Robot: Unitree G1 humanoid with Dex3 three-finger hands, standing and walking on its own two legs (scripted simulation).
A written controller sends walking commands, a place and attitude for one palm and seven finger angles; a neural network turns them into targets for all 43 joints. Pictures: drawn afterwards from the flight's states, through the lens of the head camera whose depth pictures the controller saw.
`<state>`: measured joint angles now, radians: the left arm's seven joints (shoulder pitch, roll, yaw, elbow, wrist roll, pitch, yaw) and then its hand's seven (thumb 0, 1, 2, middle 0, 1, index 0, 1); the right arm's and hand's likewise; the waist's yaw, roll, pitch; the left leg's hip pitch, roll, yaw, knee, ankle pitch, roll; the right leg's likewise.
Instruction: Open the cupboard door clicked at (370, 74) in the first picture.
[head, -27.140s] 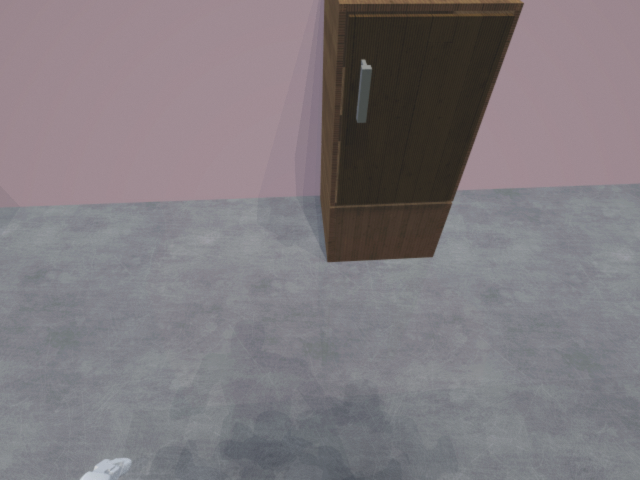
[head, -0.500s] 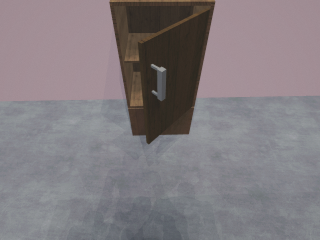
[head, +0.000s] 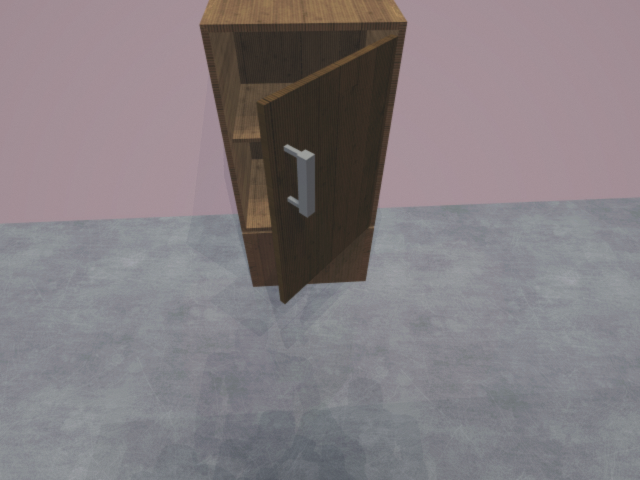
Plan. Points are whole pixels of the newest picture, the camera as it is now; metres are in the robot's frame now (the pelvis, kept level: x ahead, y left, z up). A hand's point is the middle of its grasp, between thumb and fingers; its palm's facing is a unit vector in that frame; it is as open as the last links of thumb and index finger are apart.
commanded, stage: look to check the result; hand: left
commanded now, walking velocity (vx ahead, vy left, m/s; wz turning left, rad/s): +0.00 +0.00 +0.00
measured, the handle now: (298, 180) +0.65 +0.07 -0.01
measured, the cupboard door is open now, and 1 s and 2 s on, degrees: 45 45 45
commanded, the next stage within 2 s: walk to a spot facing it in 0.58 s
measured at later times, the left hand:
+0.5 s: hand out of the picture +0.02 +0.15 -0.17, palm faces +0.01 -0.98 -0.19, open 7.4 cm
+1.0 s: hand out of the picture +0.05 +0.16 -0.18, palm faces -0.06 -0.98 -0.21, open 7.4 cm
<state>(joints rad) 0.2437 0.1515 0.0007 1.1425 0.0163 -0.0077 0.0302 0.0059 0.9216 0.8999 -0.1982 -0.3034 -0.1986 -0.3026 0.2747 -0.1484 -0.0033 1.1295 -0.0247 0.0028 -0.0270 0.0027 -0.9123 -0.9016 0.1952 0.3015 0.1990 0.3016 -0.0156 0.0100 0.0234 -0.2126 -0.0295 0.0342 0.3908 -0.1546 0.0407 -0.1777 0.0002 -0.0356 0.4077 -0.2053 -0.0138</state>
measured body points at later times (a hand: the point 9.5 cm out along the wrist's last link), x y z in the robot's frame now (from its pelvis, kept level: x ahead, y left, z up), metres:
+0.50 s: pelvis +0.02 -0.01 +0.00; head +0.04 -0.02 +0.45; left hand +0.02 +0.21 -0.16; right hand +0.02 -0.23 -0.16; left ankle +0.04 +0.09 -0.74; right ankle +0.01 -0.11 -0.74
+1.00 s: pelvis +0.02 -0.02 -0.01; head +0.06 -0.03 +0.44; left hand +0.06 +0.21 -0.16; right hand +0.02 -0.26 -0.17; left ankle +0.04 +0.09 -0.74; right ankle +0.01 -0.11 -0.74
